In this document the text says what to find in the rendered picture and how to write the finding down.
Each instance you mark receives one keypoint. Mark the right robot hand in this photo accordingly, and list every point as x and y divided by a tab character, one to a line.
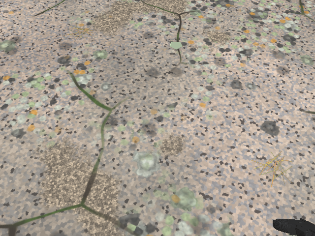
297	227

